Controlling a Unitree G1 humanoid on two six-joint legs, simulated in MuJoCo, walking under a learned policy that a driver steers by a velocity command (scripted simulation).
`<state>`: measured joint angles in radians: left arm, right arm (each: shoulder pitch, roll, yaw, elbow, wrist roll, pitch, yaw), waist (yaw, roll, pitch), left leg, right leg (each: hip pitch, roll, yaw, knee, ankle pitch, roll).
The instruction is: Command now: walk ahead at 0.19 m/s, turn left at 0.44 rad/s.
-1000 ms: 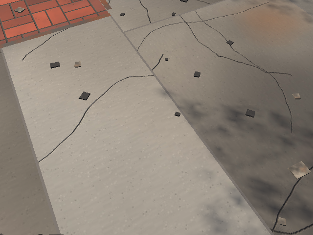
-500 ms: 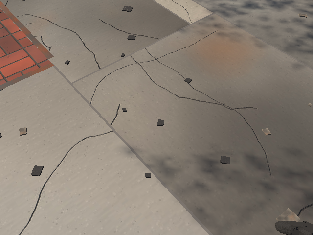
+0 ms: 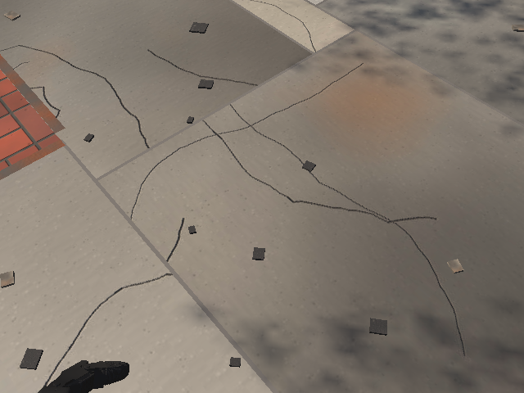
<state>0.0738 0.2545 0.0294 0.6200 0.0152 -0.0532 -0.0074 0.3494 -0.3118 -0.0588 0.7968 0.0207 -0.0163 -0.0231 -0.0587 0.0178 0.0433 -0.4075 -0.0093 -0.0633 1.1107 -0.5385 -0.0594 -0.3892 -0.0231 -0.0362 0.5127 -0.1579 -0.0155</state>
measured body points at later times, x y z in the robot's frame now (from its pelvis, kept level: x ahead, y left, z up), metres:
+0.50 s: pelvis +0.06 +0.04 +0.01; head +0.10 +0.09 +0.45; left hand +0.13 +0.37 -0.11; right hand +0.30 -0.19 -0.06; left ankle +0.08 +0.14 -0.73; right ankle +0.10 -0.11 -0.65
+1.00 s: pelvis +0.08 +0.01 +0.01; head +0.12 +0.01 +0.46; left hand +0.04 +0.32 -0.08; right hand +0.37 -0.16 -0.09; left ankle -0.01 +0.12 -0.66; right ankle +0.14 -0.09 -0.73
